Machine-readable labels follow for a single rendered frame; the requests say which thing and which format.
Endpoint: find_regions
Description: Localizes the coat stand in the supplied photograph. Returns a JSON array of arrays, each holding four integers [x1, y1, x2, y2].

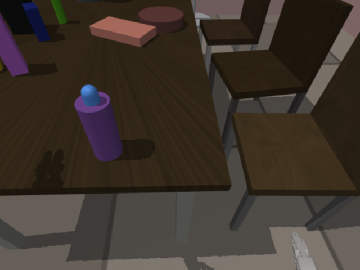
[[192, 0, 211, 29]]

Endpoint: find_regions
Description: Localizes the right robot hand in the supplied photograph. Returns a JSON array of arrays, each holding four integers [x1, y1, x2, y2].
[[291, 231, 318, 270]]

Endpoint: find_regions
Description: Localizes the table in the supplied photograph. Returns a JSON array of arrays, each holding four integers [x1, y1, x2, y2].
[[0, 0, 232, 250]]

